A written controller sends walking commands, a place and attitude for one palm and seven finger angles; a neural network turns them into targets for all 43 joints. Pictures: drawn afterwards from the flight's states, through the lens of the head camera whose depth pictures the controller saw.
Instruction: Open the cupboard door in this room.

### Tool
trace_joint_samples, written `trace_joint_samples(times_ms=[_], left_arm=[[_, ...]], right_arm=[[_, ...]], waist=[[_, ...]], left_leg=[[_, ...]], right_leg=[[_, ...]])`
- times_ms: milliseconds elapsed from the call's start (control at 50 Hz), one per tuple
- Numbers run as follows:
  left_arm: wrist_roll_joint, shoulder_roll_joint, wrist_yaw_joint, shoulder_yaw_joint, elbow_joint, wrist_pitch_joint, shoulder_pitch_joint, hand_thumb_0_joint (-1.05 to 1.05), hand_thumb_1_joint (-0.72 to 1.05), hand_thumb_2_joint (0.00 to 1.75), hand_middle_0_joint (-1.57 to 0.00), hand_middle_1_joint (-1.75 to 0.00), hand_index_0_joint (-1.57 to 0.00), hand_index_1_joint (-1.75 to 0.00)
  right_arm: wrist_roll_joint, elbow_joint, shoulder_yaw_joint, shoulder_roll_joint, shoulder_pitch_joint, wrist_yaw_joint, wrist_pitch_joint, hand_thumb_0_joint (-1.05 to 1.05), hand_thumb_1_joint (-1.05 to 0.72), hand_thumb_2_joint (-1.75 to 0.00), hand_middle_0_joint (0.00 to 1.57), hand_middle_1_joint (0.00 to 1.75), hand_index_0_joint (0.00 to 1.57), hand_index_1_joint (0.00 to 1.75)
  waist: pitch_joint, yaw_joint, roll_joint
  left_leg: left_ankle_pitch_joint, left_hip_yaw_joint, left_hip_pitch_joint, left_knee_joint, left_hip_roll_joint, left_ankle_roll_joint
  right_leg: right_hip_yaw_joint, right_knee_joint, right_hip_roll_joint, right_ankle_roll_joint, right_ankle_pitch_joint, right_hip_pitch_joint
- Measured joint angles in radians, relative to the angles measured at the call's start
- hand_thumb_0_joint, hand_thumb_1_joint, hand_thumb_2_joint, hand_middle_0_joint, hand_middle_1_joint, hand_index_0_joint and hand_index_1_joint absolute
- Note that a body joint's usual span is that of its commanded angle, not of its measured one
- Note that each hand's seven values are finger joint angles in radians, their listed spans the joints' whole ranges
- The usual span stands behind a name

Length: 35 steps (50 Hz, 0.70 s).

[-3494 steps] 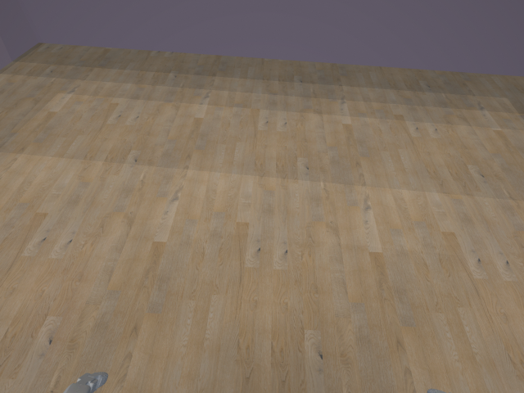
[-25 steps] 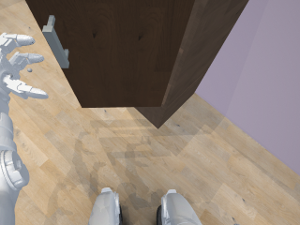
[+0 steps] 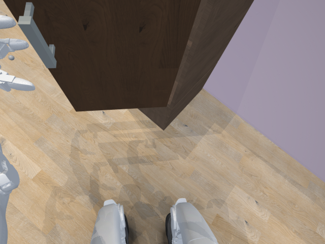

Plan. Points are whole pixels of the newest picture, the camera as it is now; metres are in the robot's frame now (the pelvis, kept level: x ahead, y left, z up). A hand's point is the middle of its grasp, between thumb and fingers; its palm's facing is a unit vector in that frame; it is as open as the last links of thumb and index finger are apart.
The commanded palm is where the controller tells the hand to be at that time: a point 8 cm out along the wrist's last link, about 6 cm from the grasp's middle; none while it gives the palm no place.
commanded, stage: move the hooked fingers beside the handle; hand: left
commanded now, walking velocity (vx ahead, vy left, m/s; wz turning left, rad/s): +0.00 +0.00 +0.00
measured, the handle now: (41, 38) +0.56 +0.23 +0.08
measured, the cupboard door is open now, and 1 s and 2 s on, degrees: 47 47 48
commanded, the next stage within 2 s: slide the fingers in behind the handle in 0.56 s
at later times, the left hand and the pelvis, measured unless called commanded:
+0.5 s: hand (6, 59) +0.50 +0.29 +0.08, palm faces +0.04 -1.00 -0.02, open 14.0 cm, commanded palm +0.49 +0.32 +0.07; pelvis +0.00 +0.00 +0.00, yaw +0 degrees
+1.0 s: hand (28, 61) +0.50 +0.25 +0.07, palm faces +0.02 -1.00 -0.03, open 14.0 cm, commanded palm +0.49 +0.28 +0.07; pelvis +0.00 +0.00 +0.00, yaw +1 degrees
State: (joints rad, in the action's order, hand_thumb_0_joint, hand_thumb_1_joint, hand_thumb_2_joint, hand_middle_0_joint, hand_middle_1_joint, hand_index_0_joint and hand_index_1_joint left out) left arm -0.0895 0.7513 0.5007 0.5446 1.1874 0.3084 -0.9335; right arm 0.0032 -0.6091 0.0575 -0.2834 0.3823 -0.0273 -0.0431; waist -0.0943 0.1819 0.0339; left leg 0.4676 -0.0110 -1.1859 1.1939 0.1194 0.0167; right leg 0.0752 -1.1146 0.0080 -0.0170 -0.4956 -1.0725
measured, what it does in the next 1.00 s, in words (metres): stands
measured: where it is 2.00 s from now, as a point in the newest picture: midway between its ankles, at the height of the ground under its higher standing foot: outside the picture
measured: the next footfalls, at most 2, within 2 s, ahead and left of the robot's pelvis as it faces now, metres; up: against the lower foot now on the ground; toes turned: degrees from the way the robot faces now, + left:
none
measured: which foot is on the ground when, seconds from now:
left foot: down 0.00-1.00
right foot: down 0.00-1.00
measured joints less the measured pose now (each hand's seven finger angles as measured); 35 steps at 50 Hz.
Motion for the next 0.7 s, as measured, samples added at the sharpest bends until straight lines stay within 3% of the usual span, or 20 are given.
trace_joint_samples(times_ms=[200, 360, 500, 700], left_arm=[[0.005, 0.005, -0.025, -0.004, -0.005, 0.04, -0.005, -0.01, -0.5, 0.3, -0.29, -1.2, -0.3, -1.2], [-0.009, -0.01, 0.007, -0.036, 0.022, 0.003, -0.004, -0.01, -0.5, 0.3, -0.29, -1.2, -0.3, -1.2], [-0.01, -0.043, -0.028, -0.003, -0.039, 0.054, 0.029, -0.01, -0.5, 0.3, -0.3, -1.2, -0.3, -1.2], [-0.011, -0.031, -0.021, -0.049, -0.004, 0.019, 0.017, -0.01, -0.5, 0.3, -0.29, -1.2, -0.3, -1.2]], right_arm=[[-0.002, -0.007, 0.002, 0.009, -0.015, 0.002, 0.004, 0.0, -0.9, -0.9, 0.2, 0.3, 0.2, 0.3], [0.001, 0.001, 0.0, -0.002, -0.027, -0.004, -0.002, 0.0, -0.9, -0.9, 0.2, 0.3, 0.2, 0.3], [-0.004, 0.0, -0.006, 0.003, -0.032, 0.004, -0.003, 0.0, -0.9, -0.9, 0.2, 0.3, 0.2, 0.3], [0.0, -0.002, 0.0, 0.006, -0.024, -0.001, -0.008, 0.0, -0.9, -0.9, 0.2, 0.3, 0.2, 0.3]], waist=[[0.001, -0.007, -0.007], [-0.004, -0.008, -0.007], [-0.007, -0.01, -0.012], [-0.002, -0.015, -0.003]], left_leg=[[0.008, 0.011, -0.001, 0.012, -0.002, -0.001], [0.006, 0.012, 0.003, 0.005, -0.009, 0.003], [0.012, 0.011, 0.009, 0.01, -0.005, 0.001], [0.002, 0.013, 0.021, -0.004, -0.011, 0.001]], right_leg=[[0.01, -0.003, 0.0, 0.0, -0.008, 0.008], [0.011, 0.005, -0.006, -0.004, -0.006, 0.014], [0.009, 0.0, -0.002, -0.003, -0.01, 0.02], [0.011, 0.011, -0.006, -0.002, -0.004, 0.032]])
